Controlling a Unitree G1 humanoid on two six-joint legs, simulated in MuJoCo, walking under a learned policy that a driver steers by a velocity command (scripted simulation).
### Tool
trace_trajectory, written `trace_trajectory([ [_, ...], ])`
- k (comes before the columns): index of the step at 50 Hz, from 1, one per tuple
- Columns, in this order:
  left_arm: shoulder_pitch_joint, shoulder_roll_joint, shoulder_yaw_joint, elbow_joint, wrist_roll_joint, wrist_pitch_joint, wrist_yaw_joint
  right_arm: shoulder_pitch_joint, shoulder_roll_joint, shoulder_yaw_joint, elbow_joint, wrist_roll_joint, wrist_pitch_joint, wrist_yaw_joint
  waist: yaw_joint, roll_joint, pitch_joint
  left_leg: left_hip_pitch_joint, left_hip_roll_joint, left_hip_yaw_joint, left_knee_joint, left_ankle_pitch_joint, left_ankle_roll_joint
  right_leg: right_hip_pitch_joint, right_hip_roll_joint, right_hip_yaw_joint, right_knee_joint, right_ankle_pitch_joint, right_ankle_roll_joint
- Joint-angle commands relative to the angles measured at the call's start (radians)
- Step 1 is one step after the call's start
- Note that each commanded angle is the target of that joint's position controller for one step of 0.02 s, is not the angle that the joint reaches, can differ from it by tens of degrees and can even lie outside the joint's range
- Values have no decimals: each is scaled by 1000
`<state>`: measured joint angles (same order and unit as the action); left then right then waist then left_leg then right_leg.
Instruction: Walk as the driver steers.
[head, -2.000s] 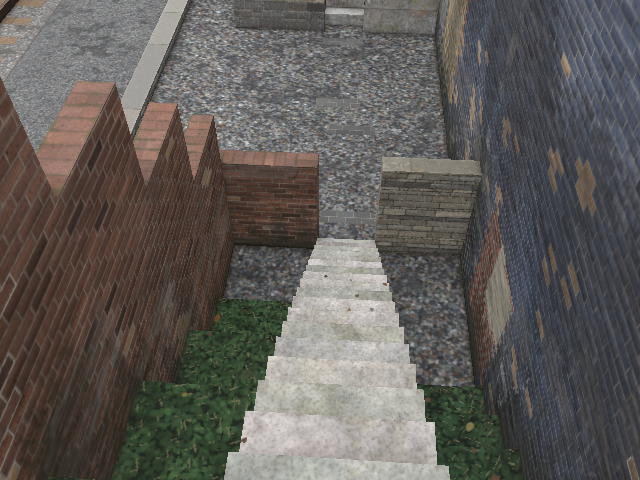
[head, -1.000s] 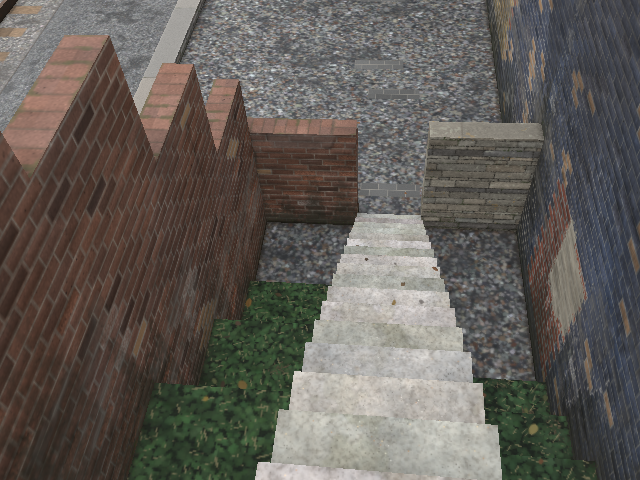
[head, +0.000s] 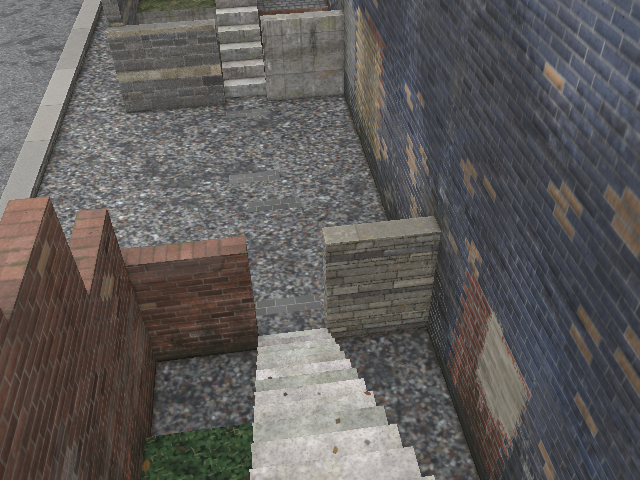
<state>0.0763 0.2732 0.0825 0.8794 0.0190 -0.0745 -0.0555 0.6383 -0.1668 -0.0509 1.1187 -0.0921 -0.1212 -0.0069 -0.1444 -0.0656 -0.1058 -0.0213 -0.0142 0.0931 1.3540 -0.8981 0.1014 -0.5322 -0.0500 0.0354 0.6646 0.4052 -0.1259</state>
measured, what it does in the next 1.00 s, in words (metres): goes down, turning right: right foot 0.41 m lower, then left foot 0.21 m lower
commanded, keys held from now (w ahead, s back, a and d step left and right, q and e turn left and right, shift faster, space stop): w+shift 0.46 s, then w+e+shift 0.54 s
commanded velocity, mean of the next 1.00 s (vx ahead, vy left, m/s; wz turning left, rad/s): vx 0.99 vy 0.00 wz -0.33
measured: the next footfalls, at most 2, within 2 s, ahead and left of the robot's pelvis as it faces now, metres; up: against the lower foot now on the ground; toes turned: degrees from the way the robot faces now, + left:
right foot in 0.14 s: +0.21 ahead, -0.14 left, -0.41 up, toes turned +5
left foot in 0.52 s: +0.43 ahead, +0.01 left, -0.62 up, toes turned +5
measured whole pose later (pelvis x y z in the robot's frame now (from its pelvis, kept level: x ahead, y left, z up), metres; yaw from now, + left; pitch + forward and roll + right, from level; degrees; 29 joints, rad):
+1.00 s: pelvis +0.66 -0.15 -0.64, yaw -16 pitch -1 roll +4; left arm 0.39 0.25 0.11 0.83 -0.09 -0.03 -0.01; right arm 0.25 -0.27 0.01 0.93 0.09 -0.01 -0.02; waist 0.08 0.03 -0.01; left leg -0.39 0.06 0.09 1.91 -0.78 -0.03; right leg -0.26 0.02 0.03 0.59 -0.22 -0.14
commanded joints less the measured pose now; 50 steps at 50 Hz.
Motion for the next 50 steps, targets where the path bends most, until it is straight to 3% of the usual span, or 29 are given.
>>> trace_trajectory([
  [1,84,-10,-12,6,38,-31,-15,67,23,9,8,7,3,-15,54,-21,155,-268,92,-133,110,500,10,193,17,-44,-169,187,-2],
  [4,334,-85,-45,79,92,-16,2,-78,-132,-31,-1,54,42,-75,213,-101,153,-431,-53,-57,447,-24,-29,568,-54,13,-582,506,19],
  [6,728,149,25,232,9,2,65,-362,-178,-38,-96,8,86,-105,390,-29,137,-786,-214,-133,948,-138,-73,1018,-167,101,-327,804,53],
  [7,826,262,17,206,-23,12,73,-350,-195,-40,-151,66,84,-79,429,-111,-8,-839,-218,-160,1051,-171,-90,1127,-244,126,-70,1168,93],
  [8,782,322,16,226,-3,-6,77,-70,-128,-19,-188,119,50,-56,205,-510,-146,-1032,-163,-267,818,-48,-54,1419,-294,75,213,1540,137],
  [9,804,242,-2,252,-35,-17,65,38,-121,-10,-138,74,39,-48,184,-626,-196,-1075,-68,-279,714,60,-36,1376,-289,122,272,1338,157],
  [10,702,316,42,239,-73,-38,76,111,-92,-5,-94,23,72,-21,143,-564,-338,-1159,-10,-216,802,131,-50,1281,-370,580,150,438,-175],
  [11,603,180,10,191,-76,-39,100,76,-47,6,-28,-16,101,0,108,-70,-199,-998,61,-222,514,272,-103,838,-410,729,-46,223,-235],
  [12,630,157,-6,192,-34,-54,97,-63,-56,1,-44,-24,126,32,140,21,11,-1022,13,-206,473,78,-124,642,-439,776,-16,506,-335],
  [14,659,62,-26,219,24,-56,95,-324,-73,1,-109,-9,149,23,134,204,201,-1089,78,-304,201,490,-74,415,-385,625,79,311,-207],
  [15,502,-28,-59,173,21,-37,98,-321,-38,23,-151,42,152,22,30,142,215,-720,72,-185,-172,790,-104,-15,-206,378,15,-126,-108],
  [17,342,114,-32,112,-20,-30,97,-133,1,48,-47,23,141,38,-29,-36,139,-235,-44,-4,20,1050,-112,-316,-118,262,33,-354,-90],
  [19,292,-72,-77,119,-42,-64,109,-247,-93,39,-123,46,121,40,-70,153,236,-214,-14,-89,-376,1534,-102,-435,43,100,245,-787,2],
  [22,390,40,-37,147,-11,-44,115,-387,-100,53,-204,68,106,53,102,13,293,-129,-5,-19,-701,1399,-82,-220,7,101,288,-632,-28],
  [25,301,58,-35,162,-43,6,95,220,-264,-22,-44,34,112,39,-186,27,72,265,118,-101,-773,1317,129,-233,98,68,1322,-203,14],
  [26,280,36,-27,116,-33,27,113,-41,-197,7,-144,79,105,68,-95,251,264,-12,232,-185,-1159,1369,102,-224,328,-32,1622,-1107,-17],
  [27,428,-45,-49,38,-71,25,121,-104,-197,48,-146,54,83,87,185,371,204,223,401,-302,-542,2356,-4,-562,239,62,1530,-1193,-22],
  [29,438,0,-35,134,-27,39,136,-15,-192,25,-126,57,89,90,134,144,149,102,396,-333,-644,1799,1,-593,167,81,1402,-937,-18],
  [30,454,-35,-33,155,5,40,134,-47,-139,40,-125,33,59,82,169,133,149,0,351,-314,-617,1475,-2,-631,145,122,1276,-730,-21],
  [32,345,-73,-47,91,36,76,95,-211,-67,71,-153,69,22,51,241,175,199,-434,377,-293,-692,1386,-21,-410,76,136,894,-376,47],
  [35,167,-61,-38,62,47,99,85,-182,-90,68,-111,51,-12,36,189,69,266,-435,280,-242,-649,904,-55,-439,34,103,667,-106,43],
  [38,56,-62,-43,-39,30,74,42,-275,-135,66,-128,98,-47,26,201,35,251,-638,277,-157,-660,528,-78,-35,-25,56,246,330,-16],
  [39,231,61,36,9,-214,105,83,-259,-123,61,-109,206,8,29,204,169,295,-612,294,-173,-669,822,-69,75,22,72,158,84,-9],
  [41,308,69,63,4,-174,142,86,-270,-167,56,-101,157,57,26,215,297,291,-419,296,-121,-577,899,-69,24,14,26,266,38,-50],
  [43,280,91,83,-18,-118,128,76,-385,-180,52,-148,160,92,43,187,181,239,-297,243,5,-380,995,-103,94,13,-96,154,-5,-84],
  [45,516,104,122,-16,-115,117,67,-494,-263,54,-181,183,133,33,305,302,161,-302,255,99,-25,1292,-135,419,9,-159,86,-124,-96],
  [47,546,35,89,-56,-77,62,25,-525,-264,44,-213,286,101,-27,433,-112,285,-511,114,155,595,818,-140,584,-45,0,-505,-117,-157],
  [48,595,56,35,10,-97,31,18,-484,-251,24,-290,205,77,-59,341,-514,397,-936,-82,98,843,-40,-130,734,9,50,-141,953,-109],
  [50,620,17,0,4,-106,33,44,-504,-169,36,-393,145,82,0,245,-214,185,-1123,24,-17,506,88,-104,800,33,165,18,680,-87],
])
